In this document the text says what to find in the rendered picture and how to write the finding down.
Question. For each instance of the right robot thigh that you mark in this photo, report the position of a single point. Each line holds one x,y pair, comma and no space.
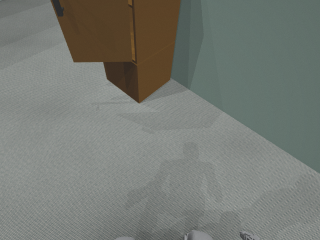
197,235

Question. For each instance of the cupboard door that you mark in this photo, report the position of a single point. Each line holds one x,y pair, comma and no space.
96,30

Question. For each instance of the handle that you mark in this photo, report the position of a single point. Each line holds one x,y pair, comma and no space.
58,8

